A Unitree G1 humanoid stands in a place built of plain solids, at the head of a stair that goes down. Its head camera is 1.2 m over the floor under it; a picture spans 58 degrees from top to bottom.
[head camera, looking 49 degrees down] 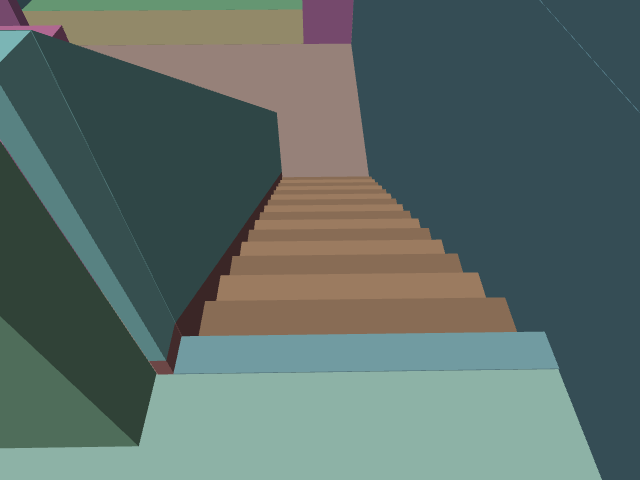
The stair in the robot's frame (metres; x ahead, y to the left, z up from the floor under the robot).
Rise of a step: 0.16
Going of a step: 0.23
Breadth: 1.12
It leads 1 degrees to the left of straight ahead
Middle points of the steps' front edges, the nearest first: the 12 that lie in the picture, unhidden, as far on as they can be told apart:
0.66 -0.14 0.00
0.89 -0.13 -0.16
1.12 -0.13 -0.31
1.36 -0.13 -0.47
1.59 -0.12 -0.63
1.82 -0.12 -0.79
2.06 -0.12 -0.95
2.29 -0.11 -1.10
2.52 -0.11 -1.26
2.76 -0.11 -1.42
2.99 -0.10 -1.58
3.22 -0.10 -1.74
